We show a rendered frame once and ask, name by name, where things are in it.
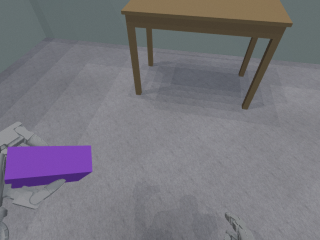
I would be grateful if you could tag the sponge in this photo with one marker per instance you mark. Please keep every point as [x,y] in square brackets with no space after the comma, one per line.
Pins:
[41,165]

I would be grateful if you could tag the right robot hand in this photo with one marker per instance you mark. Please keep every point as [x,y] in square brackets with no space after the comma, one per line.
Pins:
[240,228]

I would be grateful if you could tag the left robot hand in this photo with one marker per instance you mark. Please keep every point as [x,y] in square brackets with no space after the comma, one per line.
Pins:
[16,135]

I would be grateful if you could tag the table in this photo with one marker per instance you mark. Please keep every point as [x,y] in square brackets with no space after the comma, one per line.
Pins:
[266,19]

